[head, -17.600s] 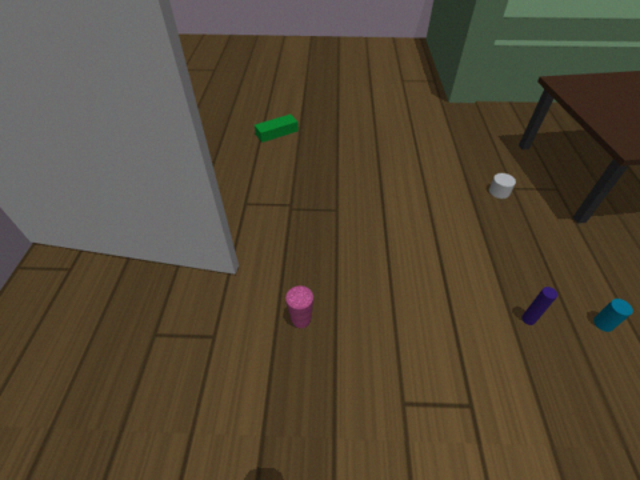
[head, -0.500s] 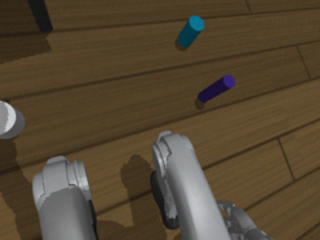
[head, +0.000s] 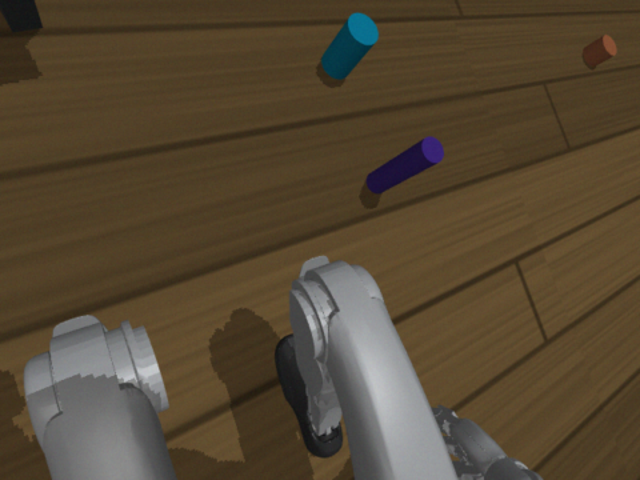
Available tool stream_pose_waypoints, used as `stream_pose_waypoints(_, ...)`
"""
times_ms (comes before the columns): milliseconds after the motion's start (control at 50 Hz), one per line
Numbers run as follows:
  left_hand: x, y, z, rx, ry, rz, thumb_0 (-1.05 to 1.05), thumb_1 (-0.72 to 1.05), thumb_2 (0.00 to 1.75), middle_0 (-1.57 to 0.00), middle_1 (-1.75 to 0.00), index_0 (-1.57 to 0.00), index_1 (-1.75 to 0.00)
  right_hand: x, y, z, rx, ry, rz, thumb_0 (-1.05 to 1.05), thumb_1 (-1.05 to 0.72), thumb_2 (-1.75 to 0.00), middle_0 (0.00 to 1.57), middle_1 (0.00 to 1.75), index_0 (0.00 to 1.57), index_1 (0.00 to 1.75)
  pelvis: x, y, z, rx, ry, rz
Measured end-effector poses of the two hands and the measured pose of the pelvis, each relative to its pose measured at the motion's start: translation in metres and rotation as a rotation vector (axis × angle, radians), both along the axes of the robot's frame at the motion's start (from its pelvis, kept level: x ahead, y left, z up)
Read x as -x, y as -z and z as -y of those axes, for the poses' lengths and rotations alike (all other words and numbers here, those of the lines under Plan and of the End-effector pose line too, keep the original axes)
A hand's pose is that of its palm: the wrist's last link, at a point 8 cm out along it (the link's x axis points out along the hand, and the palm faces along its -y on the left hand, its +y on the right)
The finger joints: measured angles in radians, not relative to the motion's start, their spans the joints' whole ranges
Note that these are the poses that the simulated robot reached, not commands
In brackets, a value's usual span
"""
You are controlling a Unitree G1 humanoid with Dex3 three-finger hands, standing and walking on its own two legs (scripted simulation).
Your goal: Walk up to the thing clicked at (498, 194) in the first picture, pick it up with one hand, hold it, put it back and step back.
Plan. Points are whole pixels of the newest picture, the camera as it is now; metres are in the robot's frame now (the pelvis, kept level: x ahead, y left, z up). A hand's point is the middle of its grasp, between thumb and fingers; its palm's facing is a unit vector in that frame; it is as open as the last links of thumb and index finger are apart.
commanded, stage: rest palm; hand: left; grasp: from above
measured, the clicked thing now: out of the picture +0.43 +0.35 -0.26
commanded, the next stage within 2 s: close in 0.40 s
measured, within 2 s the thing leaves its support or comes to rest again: neither
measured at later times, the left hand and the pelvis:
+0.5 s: hand out of the picture +0.41 +0.34 -0.23, palm faces -0.47 -0.18 -0.87, open 13.9 cm; pelvis +0.00 +0.00 +0.00, yaw -1 degrees
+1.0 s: hand out of the picture +0.42 +0.34 -0.24, palm faces -0.44 -0.16 -0.88, open 12.2 cm; pelvis +0.00 +0.01 +0.00, yaw -2 degrees
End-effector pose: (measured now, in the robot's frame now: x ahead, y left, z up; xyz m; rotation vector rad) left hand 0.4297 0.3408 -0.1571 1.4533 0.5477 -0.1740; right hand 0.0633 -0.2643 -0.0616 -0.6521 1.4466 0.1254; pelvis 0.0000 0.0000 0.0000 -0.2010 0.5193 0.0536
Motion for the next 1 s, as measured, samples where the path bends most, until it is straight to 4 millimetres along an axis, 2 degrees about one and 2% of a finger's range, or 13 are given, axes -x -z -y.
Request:
stream_pose_waypoints(260,0.0,0.011,0.0,0.012,-0.047,-0.034,0.0,-0.5,0.98,-0.08,-1.02,-0.08,-1.02,-0.014,0.005,-0.015,-0.075,-0.036,0.035,0.0,-0.9,-0.9,0.2,0.3,0.2,0.3,-0.002,-0.001,-0.003,0.012,0.005,0.006)
stream_pose_waypoints(540,0.007,0.021,-0.007,0.034,-0.033,-0.038,0.0,-0.5,1.03,-0.09,-1.04,-0.09,-1.04,-0.001,-0.006,-0.006,-0.041,-0.047,-0.027,0.0,-0.9,-0.9,0.2,0.3,0.2,0.3,-0.001,-0.001,-0.003,0.023,0.008,0.022)
stream_pose_waypoints(740,0.006,0.022,-0.006,0.026,-0.031,-0.018,0.0,-0.39,0.98,-0.12,-1.08,-0.15,-1.06,0.005,-0.009,-0.006,-0.035,-0.061,-0.034,0.0,-0.9,-0.9,0.2,0.3,0.2,0.3,0.0,0.001,-0.004,0.03,0.015,0.036)
stream_pose_waypoints(1000,0.004,0.022,-0.007,0.016,-0.037,-0.015,-0.01,-0.26,0.89,-0.18,-1.09,-0.25,-1.05,0.001,-0.004,-0.017,-0.065,-0.098,-0.005,0.0,-0.9,-0.89,0.2,0.3,0.2,0.3,0.003,0.004,-0.005,0.035,0.02,0.054)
